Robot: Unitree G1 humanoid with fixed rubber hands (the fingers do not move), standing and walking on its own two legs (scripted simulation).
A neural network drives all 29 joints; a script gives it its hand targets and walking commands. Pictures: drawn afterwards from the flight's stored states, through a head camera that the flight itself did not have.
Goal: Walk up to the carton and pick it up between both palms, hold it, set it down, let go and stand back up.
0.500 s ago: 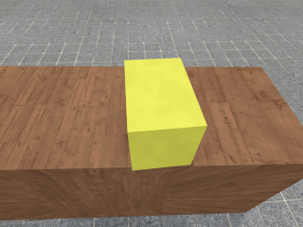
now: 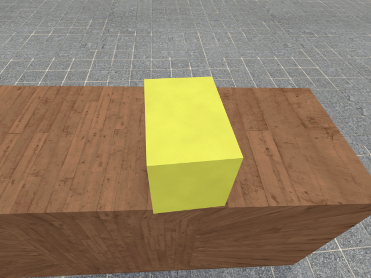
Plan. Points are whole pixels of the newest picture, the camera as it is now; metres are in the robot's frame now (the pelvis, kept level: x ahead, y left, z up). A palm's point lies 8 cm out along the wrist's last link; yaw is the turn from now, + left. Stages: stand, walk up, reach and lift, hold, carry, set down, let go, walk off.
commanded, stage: walk up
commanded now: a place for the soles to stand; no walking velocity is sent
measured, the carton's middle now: (184, 141) +0.46 +0.01 +0.02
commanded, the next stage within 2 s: reach and lift in 1.90 s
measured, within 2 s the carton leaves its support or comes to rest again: neither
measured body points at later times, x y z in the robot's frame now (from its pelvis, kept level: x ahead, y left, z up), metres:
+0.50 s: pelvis +0.01 -0.03 +0.00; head +0.02 -0.03 +0.45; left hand +0.10 +0.29 -0.12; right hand +0.09 -0.37 -0.10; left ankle +0.07 +0.09 -0.73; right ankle +0.03 -0.13 -0.73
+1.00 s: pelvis +0.03 -0.04 +0.00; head +0.06 -0.03 +0.45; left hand +0.12 +0.28 -0.11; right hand +0.13 -0.37 -0.10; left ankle +0.07 +0.09 -0.73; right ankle +0.03 -0.13 -0.73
